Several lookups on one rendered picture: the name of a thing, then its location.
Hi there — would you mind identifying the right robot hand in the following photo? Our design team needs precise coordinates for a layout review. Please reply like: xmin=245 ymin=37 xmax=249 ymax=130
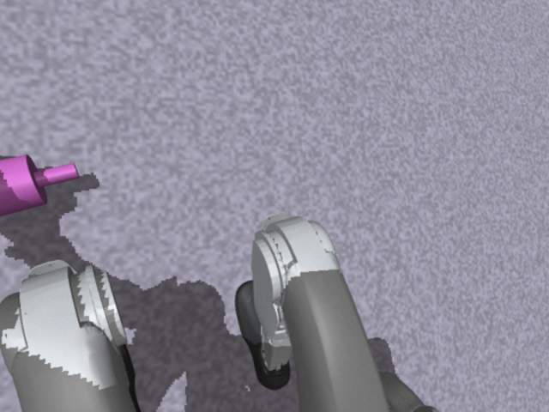
xmin=378 ymin=370 xmax=425 ymax=412

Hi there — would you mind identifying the right robot foot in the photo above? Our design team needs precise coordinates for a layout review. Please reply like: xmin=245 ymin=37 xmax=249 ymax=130
xmin=235 ymin=281 xmax=290 ymax=390

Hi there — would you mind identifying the left robot foot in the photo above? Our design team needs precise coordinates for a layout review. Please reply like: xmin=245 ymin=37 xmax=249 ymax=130
xmin=119 ymin=344 xmax=141 ymax=412

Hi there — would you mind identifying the bottle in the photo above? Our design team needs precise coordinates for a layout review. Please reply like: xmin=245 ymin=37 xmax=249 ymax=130
xmin=0 ymin=154 xmax=79 ymax=216

